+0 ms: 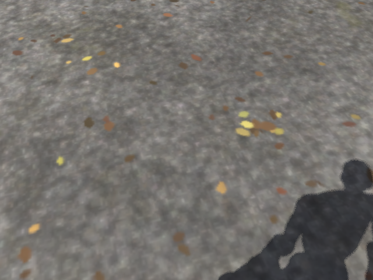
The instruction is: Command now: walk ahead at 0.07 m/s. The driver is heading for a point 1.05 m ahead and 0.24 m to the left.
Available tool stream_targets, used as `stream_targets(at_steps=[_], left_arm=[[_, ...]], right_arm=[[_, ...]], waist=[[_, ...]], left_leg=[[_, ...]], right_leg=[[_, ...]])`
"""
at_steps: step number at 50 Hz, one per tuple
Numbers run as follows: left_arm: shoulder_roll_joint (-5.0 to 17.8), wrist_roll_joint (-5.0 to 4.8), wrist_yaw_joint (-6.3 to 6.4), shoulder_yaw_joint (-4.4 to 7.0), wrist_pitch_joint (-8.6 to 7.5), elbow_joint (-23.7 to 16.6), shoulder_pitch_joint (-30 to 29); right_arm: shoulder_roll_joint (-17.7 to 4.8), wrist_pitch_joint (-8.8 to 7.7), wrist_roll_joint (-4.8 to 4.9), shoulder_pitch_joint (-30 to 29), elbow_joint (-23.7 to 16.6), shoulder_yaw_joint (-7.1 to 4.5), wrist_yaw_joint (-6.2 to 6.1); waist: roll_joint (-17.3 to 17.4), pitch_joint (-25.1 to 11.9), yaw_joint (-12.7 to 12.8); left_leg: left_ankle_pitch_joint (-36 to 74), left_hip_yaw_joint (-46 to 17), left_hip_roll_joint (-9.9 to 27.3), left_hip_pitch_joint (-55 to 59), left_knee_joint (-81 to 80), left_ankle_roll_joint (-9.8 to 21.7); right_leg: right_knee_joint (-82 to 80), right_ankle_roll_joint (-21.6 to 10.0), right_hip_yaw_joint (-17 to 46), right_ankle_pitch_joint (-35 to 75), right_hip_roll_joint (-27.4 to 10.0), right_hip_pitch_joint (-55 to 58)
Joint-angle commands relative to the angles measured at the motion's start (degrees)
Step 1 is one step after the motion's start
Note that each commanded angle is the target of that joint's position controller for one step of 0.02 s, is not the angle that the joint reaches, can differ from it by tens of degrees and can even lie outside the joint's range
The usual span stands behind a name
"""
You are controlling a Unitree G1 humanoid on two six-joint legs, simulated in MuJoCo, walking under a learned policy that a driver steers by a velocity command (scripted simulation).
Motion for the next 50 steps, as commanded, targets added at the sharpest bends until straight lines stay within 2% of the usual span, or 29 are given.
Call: stream_targets(at_steps=[1, 3, 4, 5, 7, 9, 11, 12, 13, 14, 15, 16, 17, 19, 20, 22, 26, 31, 34, 36, 37, 38, 39, 40, 42, 43, 45, 47, 50], left_arm=[[4.59, -0.19, 0.20, 0.69, -0.18, -0.42, 3.43], [5.01, -0.47, 0.08, 1.03, -0.84, -1.35, 2.22], [4.14, -0.52, -0.31, 0.87, -1.78, -2.59, 0.05], [3.10, -0.66, -0.87, 0.60, -2.89, -3.69, -1.37], [3.54, -1.28, -1.91, 0.73, -4.69, -5.34, -3.34], [3.86, -1.98, -2.55, 0.96, -5.97, -5.64, -1.63], [4.09, -1.73, -2.87, 2.02, -6.31, -1.27, 7.65], [5.30, -1.45, -2.91, 2.95, -6.10, 0.64, 13.82], [9.88, -1.25, -2.50, 4.36, -6.11, 1.78, 22.52], [14.70, -0.71, -3.24, 4.84, -6.90, 1.87, 28.17], [10.58, -0.09, -3.27, 3.27, -7.85, 0.72, 21.99], [7.75, -0.32, -3.38, 2.38, -8.33, -1.36, 16.06], [6.91, -0.28, -3.73, 1.75, -8.35, -2.81, 11.95], [4.73, 0.07, -3.93, 0.78, -7.65, -3.36, 11.01], [4.47, 0.25, -3.65, 0.58, -7.29, -2.91, 12.99], [6.07, 0.59, -2.75, 0.70, -6.89, -2.33, 15.66], [8.34, 1.28, -1.52, 0.94, -6.66, -3.63, 14.92], [9.48, 0.28, -1.29, 1.43, -6.66, -3.68, 17.20], [11.69, 0.51, -0.97, 2.06, -5.84, -5.09, 15.07], [13.27, 1.01, -0.60, 2.44, -4.69, -6.90, 12.39], [13.37, 1.12, -0.61, 2.19, -4.92, -8.66, 11.53], [3.93, 1.99, -2.14, -0.56, -6.62, -11.15, 18.33], [6.75, -0.14, -3.13, -0.10, -9.74, -11.86, 14.14], [10.59, -2.24, -3.39, 1.10, -11.17, -14.70, 7.47], [11.53, -1.05, -2.23, 1.87, -11.40, -15.81, 3.29], [11.65, -0.49, -1.92, 2.40, -10.42, -16.01, 4.82], [10.07, 0.41, -1.70, 2.64, -8.67, -17.05, 5.87], [9.27, 1.41, -1.33, 2.63, -7.70, -18.93, 2.42], [8.59, 1.44, -1.10, 2.40, -7.55, -22.06, -6.40]], right_arm=[[-4.95, 0.10, 0.35, 7.50, 0.54, -1.02, -0.34], [-8.11, 0.17, 1.05, 7.20, -0.65, -2.06, -0.78], [-9.87, -0.21, 1.43, 8.86, -0.74, -2.69, -0.81], [-12.20, -0.76, 1.69, 8.52, -1.14, -3.60, -0.74], [-11.57, -1.85, 1.20, 6.93, -2.16, -3.82, -0.44], [-10.88, -2.24, 1.80, 4.10, -3.39, -3.80, 0.16], [-10.96, -1.81, 2.26, 2.19, -4.24, -3.75, 0.63], [-10.86, -2.05, 2.02, 0.85, -4.98, -3.53, 0.73], [-7.70, -2.63, 1.25, -1.61, -6.55, -2.52, 1.11], [-3.19, -3.87, 1.91, -1.04, -8.66, -1.56, 1.02], [-5.81, -4.81, 3.09, -2.01, -9.04, -2.15, 1.23], [-6.92, -5.43, 3.41, -3.51, -9.53, -2.28, 1.80], [-7.49, -5.74, 2.82, -3.66, -9.18, -2.60, 1.95], [-9.66, -5.57, 1.77, -4.71, -9.08, -3.91, 2.23], [-8.80, -5.15, 1.79, -4.82, -8.96, -3.95, 2.59], [-6.69, -4.05, 1.89, -6.91, -9.51, -3.58, 3.08], [-4.88, -3.62, 1.79, -18.46, -14.59, -2.27, 3.48], [-5.46, -3.81, 1.90, -26.24, -18.60, -1.55, 5.30], [-8.03, -4.09, 1.72, -23.89, -19.63, -2.72, 6.31], [-13.06, -3.77, 1.98, -9.51, -16.33, -5.44, 6.44], [-17.00, -3.19, 1.90, -1.38, -14.69, -7.25, 5.65], [-22.47, -3.10, 1.13, 1.57, -14.66, -8.10, 5.15], [-18.67, -3.11, 0.53, 3.04, -14.39, -7.02, 4.69], [-15.79, -3.60, 0.34, -0.03, -14.45, -6.28, 4.48], [-12.20, -4.40, 0.55, -9.90, -17.18, -5.04, 4.88], [-11.32, -4.54, 0.01, -12.17, -18.11, -4.62, 4.85], [-11.69, -4.46, 0.54, -12.29, -18.37, -4.59, 4.46], [-13.29, -4.55, 0.68, -9.98, -18.17, -4.94, 3.55], [-14.82, -4.08, 1.00, -6.10, -17.97, -5.39, 2.31]], waist=[[1.80, 1.52, -0.19], [5.42, 5.54, -1.09], [8.35, 7.38, -2.28], [11.20, 9.42, -2.57], [9.93, 12.12, -2.13], [8.25, 10.86, -0.08], [5.76, 6.46, 3.48], [3.67, 3.99, 6.11], [-8.78, 0.49, 9.44], [-19.96, -3.21, 9.33], [-10.53, 0.85, 5.72], [-6.01, 4.17, 3.79], [-3.38, 4.58, 2.18], [-3.26, 4.43, 1.01], [-4.21, 3.87, 1.10], [-3.64, 4.10, 1.28], [-2.92, 6.55, 2.89], [-2.58, 7.80, 3.71], [-5.43, 2.75, 0.04], [-7.47, -6.40, -7.79], [-4.08, -10.78, -11.63], [12.53, -19.65, -5.16], [9.53, -25.53, -7.36], [8.10, -15.82, -7.12], [-2.42, -6.77, -1.67], [-1.96, -5.77, 0.81], [0.05, -4.02, 2.67], [1.34, -2.38, 2.23], [2.84, -0.77, -0.76]], left_leg=[[-7.41, -1.67, 1.00, -7.21, -7.51, 1.82], [-25.21, -8.24, 5.12, -8.81, -10.96, 5.80], [-30.42, -15.04, 10.11, -7.71, -14.69, 8.64], [-31.57, -22.47, 16.29, -7.61, -17.97, 11.86], [-24.84, -26.54, 20.45, -5.91, -19.35, 13.98], [-16.79, -20.24, 17.46, -4.48, -16.57, 11.04], [-10.18, -11.05, 10.70, -12.17, -9.65, 8.11], [-2.09, -7.56, 7.87, -16.02, -2.07, 6.77], [1.43, -0.05, 1.96, -23.39, 19.58, 3.17], [-12.13, -1.49, -3.97, -34.79, 36.27, 2.13], [-10.82, -7.48, 0.24, -39.43, 46.38, 3.64], [-4.36, -8.24, 3.00, -41.64, 48.35, 5.26], [1.26, -7.04, 5.34, -40.42, 46.37, 5.78], [7.08, -4.93, 7.58, -36.41, 40.19, 5.23], [8.29, -3.65, 7.64, -35.18, 38.59, 4.54], [10.48, -2.27, 7.72, -37.04, 36.22, 2.96], [18.42, -1.32, 6.18, -36.52, 20.83, 1.99], [21.18, 1.26, 3.87, -32.90, 10.03, 4.74], [15.31, 5.05, -0.59, -25.06, 9.43, 8.00], [13.50, 6.50, -5.11, -6.66, 7.94, 10.64], [12.63, -2.48, -1.06, 9.80, 5.96, 12.99], [2.25, -36.58, 16.41, 31.41, 1.55, 24.71], [-1.59, -52.36, 19.75, 34.00, -9.83, 25.88], [1.76, -43.30, 17.39, 27.68, -10.95, 21.63], [14.64, -28.65, 12.39, 7.91, -12.40, 17.97], [18.10, -24.33, 10.47, 1.41, -13.64, 17.40], [20.44, -20.71, 8.63, -5.39, -15.48, 17.46], [22.06, -17.48, 7.21, -9.95, -16.63, 17.53], [18.29, -15.62, 4.77, -10.80, -16.13, 15.22]], right_leg=[[-1.27, -2.23, -2.08, -5.25, 1.55, 3.57], [4.59, -2.91, -4.74, -19.13, 3.62, -4.29], [9.91, -3.00, -5.84, -17.27, 3.54, -8.91], [16.12, -3.36, -5.73, -12.89, 1.49, -12.11], [20.99, -4.81, -3.03, -14.98, -2.58, -18.12], [11.83, -6.00, -3.56, -15.52, -3.27, -13.91], [1.33, -4.78, -9.33, -4.00, 2.36, 6.24], [0.08, -4.77, -7.11, -2.29, 2.17, 14.28], [-8.30, -8.50, 10.69, -7.78, -9.38, 22.05], [-19.24, -16.97, 38.03, -15.15, -21.44, 27.48], [-19.43, -17.68, 39.68, -19.19, -23.64, 23.16], [-19.00, -15.59, 31.78, -17.62, -21.43, 19.85], [-19.62, -13.51, 23.94, -12.15, -18.39, 17.43], [-20.17, -10.35, 12.22, 1.39, -13.24, 15.13], [-20.15, -9.99, 9.01, 6.67, -11.97, 14.94], [-20.43, -10.27, 4.52, 13.77, -11.69, 15.36], [-22.94, -9.87, -1.84, 15.72, -11.19, 11.56], [-22.45, -9.09, -7.77, 20.69, -13.64, 16.32], [-11.95, -7.29, -11.00, 49.58, -14.83, 22.28], [8.50, -5.33, -12.79, 61.32, -13.45, 19.85], [24.46, -3.35, -12.59, 48.69, -11.19, 6.74], [50.02, 0.26, -9.04, -5.91, 0.93, -18.50], [58.64, -1.40, 3.66, -18.03, 3.42, -25.15], [57.94, -3.17, 4.84, -14.03, -0.10, -30.59], [48.46, -3.45, 3.44, -6.79, -4.74, -25.14], [45.47, -3.04, 3.77, -5.73, -6.42, -20.39], [39.56, -1.47, 2.85, -5.43, -7.48, -17.21], [32.76, 0.53, 1.18, -1.15, -7.07, -17.23], [17.69, 1.89, 0.43, 10.51, -4.83, -18.25]])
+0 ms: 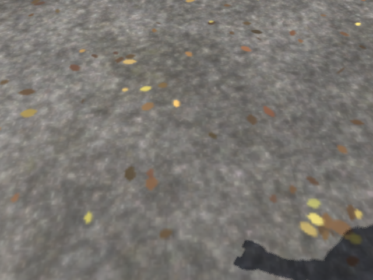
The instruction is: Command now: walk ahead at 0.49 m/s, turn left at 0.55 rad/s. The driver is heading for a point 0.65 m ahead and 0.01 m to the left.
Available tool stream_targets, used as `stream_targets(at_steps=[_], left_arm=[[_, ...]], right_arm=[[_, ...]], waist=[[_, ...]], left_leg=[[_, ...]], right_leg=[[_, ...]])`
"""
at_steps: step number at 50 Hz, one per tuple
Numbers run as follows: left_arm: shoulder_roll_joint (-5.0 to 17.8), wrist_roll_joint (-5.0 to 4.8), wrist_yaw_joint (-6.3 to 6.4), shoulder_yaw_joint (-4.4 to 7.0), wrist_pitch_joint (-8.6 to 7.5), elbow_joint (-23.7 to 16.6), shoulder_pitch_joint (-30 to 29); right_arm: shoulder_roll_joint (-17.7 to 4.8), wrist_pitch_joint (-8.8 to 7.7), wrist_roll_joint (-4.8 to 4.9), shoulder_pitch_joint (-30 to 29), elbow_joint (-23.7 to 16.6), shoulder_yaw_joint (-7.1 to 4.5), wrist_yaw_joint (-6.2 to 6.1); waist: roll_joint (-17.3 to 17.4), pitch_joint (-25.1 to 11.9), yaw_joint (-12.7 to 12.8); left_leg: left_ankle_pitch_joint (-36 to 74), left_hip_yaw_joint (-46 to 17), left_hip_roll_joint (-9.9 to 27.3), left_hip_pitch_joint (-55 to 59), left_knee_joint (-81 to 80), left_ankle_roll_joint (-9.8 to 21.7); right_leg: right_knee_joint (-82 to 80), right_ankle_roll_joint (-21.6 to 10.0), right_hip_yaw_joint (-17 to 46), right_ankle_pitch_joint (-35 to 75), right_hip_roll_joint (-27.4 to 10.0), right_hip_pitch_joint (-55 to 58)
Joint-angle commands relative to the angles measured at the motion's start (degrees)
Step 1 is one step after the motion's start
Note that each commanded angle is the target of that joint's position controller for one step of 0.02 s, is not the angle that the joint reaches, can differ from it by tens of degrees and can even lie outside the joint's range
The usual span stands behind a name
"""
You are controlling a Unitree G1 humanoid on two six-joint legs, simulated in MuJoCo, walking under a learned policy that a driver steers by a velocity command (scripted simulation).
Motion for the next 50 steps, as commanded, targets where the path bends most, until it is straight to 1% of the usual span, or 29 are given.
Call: stream_targets(at_steps=[1, 4, 7, 9, 10, 11, 12, 13, 14, 15, 16, 17, 18, 20, 23, 25, 30, 33, 35, 36, 37, 38, 39, 40, 41, 42, 45, 47, 50], left_arm=[[2.42, 0.08, 0.17, 0.53, 0.08, -3.60, -2.05], [2.59, -0.82, -0.55, 0.37, -0.41, -5.70, -7.33], [4.75, -1.17, -1.50, 0.91, -1.19, -7.35, -9.25], [6.16, -1.39, -1.97, 1.45, -1.96, -7.55, -7.82], [6.66, -1.33, -2.01, 1.78, -2.30, -6.53, -3.96], [8.26, -0.61, -1.78, 2.54, -2.62, -5.08, 2.15], [11.25, 0.23, -1.42, 3.26, -2.65, -4.09, 11.46], [15.94, 0.56, -1.70, 4.80, -1.72, -1.00, 18.24], [10.27, -0.87, -2.18, 3.69, -1.46, -1.22, 17.95], [6.27, -1.22, -2.19, 2.63, -1.19, -2.12, 14.90], [5.57, -0.75, -2.27, 2.10, -0.76, -2.78, 11.62], [4.78, -0.54, -2.38, 1.76, -0.46, -2.59, 9.73], [4.04, -0.11, -2.44, 1.34, -0.44, -2.46, 8.95], [4.06, -0.51, -2.66, 1.31, -0.54, -1.58, 9.64], [6.93, -1.17, -2.33, 2.07, -0.50, -0.28, 11.52], [7.71, -1.43, -2.01, 2.22, 0.00, 0.30, 12.47], [8.70, -2.19, -1.95, 2.10, 1.10, 2.52, 17.17], [9.64, -2.44, -1.74, 2.28, 1.96, 3.45, 17.91], [10.53, -2.48, -1.45, 2.39, 2.60, 3.43, 16.53], [9.53, -2.23, -1.31, 1.96, 2.75, 3.25, 16.64], [6.97, -0.88, -1.13, 0.75, 2.53, 1.42, 15.99], [-0.07, -0.86, -1.33, -1.37, 1.35, 0.53, 22.73], [5.85, -1.81, -1.53, -0.04, 0.50, 1.62, 20.95], [8.39, -2.58, -1.61, 0.73, 0.28, 0.44, 16.75], [7.86, -2.03, -1.32, 0.68, 0.58, 0.30, 14.40], [7.35, -1.15, -1.01, 0.90, 1.20, 0.18, 13.19], [3.63, -0.87, -0.65, 0.50, 3.62, 0.86, 15.63], [2.48, -0.51, -0.47, 0.14, 4.16, 0.26, 14.01], [2.09, -0.35, -0.68, -0.27, 4.35, -0.52, 9.13]], right_arm=[[-9.59, -0.58, 0.51, -0.33, -4.41, -2.24, -1.31], [-10.07, -0.11, 0.79, 2.25, -4.00, -2.36, -1.53], [-9.41, 0.53, 1.06, 3.92, -3.83, -2.23, -1.88], [-9.86, 1.00, 0.71, 3.31, -4.46, -2.42, -2.23], [-9.26, 1.21, 0.54, 2.48, -4.81, -2.21, -2.31], [-7.23, 1.12, 0.21, 2.25, -5.27, -1.47, -2.19], [-4.17, 0.83, -0.66, 2.34, -6.21, -0.21, -1.87], [-0.82, 0.09, 1.13, 11.78, -6.69, 0.83, -1.56], [-6.39, -0.11, 2.14, 12.12, -5.17, 0.14, -1.74], [-9.80, -0.04, 1.92, 5.32, -5.89, -0.67, -1.74], [-9.25, -0.03, 1.03, 1.09, -6.88, -0.60, -1.87], [-8.42, -0.27, 0.09, -1.63, -7.80, -0.64, -1.77], [-7.55, -0.23, -0.08, -1.82, -8.21, -0.71, -1.47], [-5.22, 0.07, 0.13, -0.74, -8.22, -0.25, -1.12], [-3.55, 0.04, -0.40, -5.15, -10.28, 0.59, -1.00], [-2.87, -0.23, -0.33, -8.83, -11.30, 1.06, -0.74], [-3.44, -0.66, 0.54, -17.10, -13.71, 1.13, 0.24], [-4.91, -1.02, 0.72, -19.17, -15.23, 0.70, 0.98], [-6.98, -1.21, 0.35, -13.64, -13.97, -0.42, 0.98], [-9.49, -1.11, 0.03, -5.68, -11.51, -1.79, 0.54], [-13.91, -0.87, -0.73, 5.22, -9.62, -3.14, -0.16], [-18.55, -0.42, -1.38, 7.20, -8.92, -3.83, 0.00], [-13.21, -0.29, -0.83, 7.27, -8.95, -2.51, 0.16], [-11.08, -0.40, -0.73, 2.82, -9.53, -1.60, 0.17], [-9.15, -0.45, -0.86, -1.13, -9.99, -0.97, 0.40], [-7.42, -0.45, -0.89, -4.28, -10.13, -0.53, 0.74], [-6.71, -1.18, -1.63, -7.34, -8.89, -0.33, 0.84], [-7.76, -1.16, -1.74, -8.42, -7.82, -0.58, 0.21], [-8.81, -0.29, -1.55, -7.46, -6.14, -0.73, -0.66]], waist=[[4.95, 0.04, 0.52], [6.58, -0.58, -1.75], [6.90, -1.29, -1.87], [8.32, -1.85, -0.35], [9.13, -3.02, 1.78], [8.78, -7.15, 4.42], [3.69, -14.94, 8.18], [-16.36, -21.02, 4.70], [-12.45, -17.80, 5.93], [-5.69, -9.68, 7.28], [-0.95, -5.64, 6.33], [-0.12, -2.34, 5.29], [-1.40, -1.80, 3.74], [-3.41, -2.25, 2.67], [-2.73, -1.35, 3.31], [-2.54, -1.00, 4.36], [-3.35, 0.73, 7.05], [-4.02, 1.47, 6.18], [-3.86, -1.57, 2.01], [-2.58, -6.61, -1.53], [3.57, -15.00, -5.74], [19.42, -21.15, -1.97], [14.07, -20.38, -3.53], [10.89, -12.81, -2.38], [6.30, -9.77, -0.59], [4.49, -7.15, 1.14], [6.20, -6.78, 5.14], [6.59, -6.39, 5.80], [6.99, -7.04, 4.00]], left_leg=[[6.45, -10.26, 11.78, -6.59, -7.63, 7.90], [3.17, -12.32, 12.33, -4.55, -5.86, 6.17], [1.94, -17.52, 14.53, 2.00, -0.73, 5.57], [3.63, -20.82, 15.66, 4.76, 2.95, 4.95], [6.25, -20.55, 15.12, 5.32, 5.54, 4.16], [10.34, -18.42, 12.47, 4.02, 12.15, 2.58], [4.62, -13.43, 9.08, -2.69, 27.51, 0.46], [-20.48, -6.18, 0.75, -23.70, 45.41, -3.70], [-24.21, -8.32, 4.66, -32.15, 53.60, -3.93], [-18.90, -8.39, 6.56, -34.42, 55.64, -3.96], [-14.73, -6.23, 8.50, -32.84, 54.46, -4.16], [-12.05, -5.47, 9.92, -31.95, 50.98, -4.33], [-10.49, -4.58, 11.62, -29.31, 48.23, -4.25], [-9.64, -1.88, 12.58, -26.59, 43.95, -4.71], [-5.06, 0.09, 13.78, -27.70, 34.93, -5.92], [1.21, 1.06, 13.64, -26.41, 27.40, -6.10], [8.92, 3.26, 11.11, -21.42, 15.45, -5.82], [4.76, 3.27, 10.37, -20.21, 11.81, -3.76], [3.65, 5.18, 8.22, -10.59, 8.44, -1.79], [4.24, 5.54, 7.68, 1.06, 7.92, -0.16], [6.39, -5.91, 18.12, 17.91, 9.55, 3.80], [4.03, -31.17, 30.91, 33.89, 3.94, 12.87], [6.55, -34.78, 30.67, 31.61, 1.10, 12.72], [18.04, -24.90, 28.91, 24.34, 1.82, 10.80], [28.35, -17.40, 26.03, 17.30, 1.96, 9.43], [33.23, -12.46, 23.62, 11.27, 0.89, 8.35], [40.01, -5.27, 20.92, 0.58, -2.85, 8.04], [41.80, -1.69, 19.89, -1.95, -3.62, 7.96], [38.87, 1.33, 18.34, -2.10, -3.77, 6.46]], right_leg=[[-13.77, 1.19, -2.57, 11.59, 3.26, 5.75], [-22.25, 1.13, -2.84, 16.48, 5.87, 8.98], [-26.78, 0.22, -0.92, 12.75, 6.64, 9.21], [-28.40, -1.14, -0.86, 7.30, 7.04, 12.03], [-30.30, -2.41, -2.08, 7.14, 7.12, 16.37], [-30.79, -4.67, -1.59, 7.54, 5.44, 25.88], [-29.52, -8.78, 7.08, 5.56, -3.78, 40.33], [-33.67, -19.11, 33.44, -4.43, -15.68, 59.13], [-36.85, -18.77, 40.36, -16.75, -16.92, 58.42], [-37.55, -15.90, 31.58, -16.06, -14.05, 51.50], [-38.42, -14.34, 24.14, -9.03, -11.42, 44.31], [-39.78, -14.07, 19.48, -2.29, -9.17, 38.79], [-41.02, -13.39, 15.51, 2.07, -7.21, 35.41], [-43.00, -13.88, 11.01, 7.61, -5.42, 32.70], [-45.48, -15.18, 7.10, 13.04, -5.82, 31.70], [-46.10, -14.22, 3.82, 13.87, -4.74, 31.41], [-44.89, -12.37, 0.71, 11.89, -4.79, 32.63], [-42.39, -11.15, 1.71, 13.57, -7.37, 36.81], [-35.32, -9.42, -0.29, 25.03, -6.37, 37.36], [-25.72, -7.98, -2.82, 30.32, -3.62, 34.56], [-8.14, -5.58, -5.82, 17.88, -0.34, 23.35], [11.29, -1.97, -6.24, -18.97, 9.35, 1.75], [18.37, -1.89, 0.39, -24.33, 7.30, -3.58], [19.76, -1.86, -0.47, -20.69, 5.01, -5.23], [17.58, -1.28, -1.73, -17.27, 2.91, -2.81], [13.95, -0.69, -2.20, -15.32, 1.65, -0.63], [6.55, 0.55, -2.72, -10.43, 1.13, 9.60], [-0.99, 1.01, -3.17, -5.95, 1.54, 11.67], [-11.21, 0.65, -4.12, 3.19, 2.60, 15.35]])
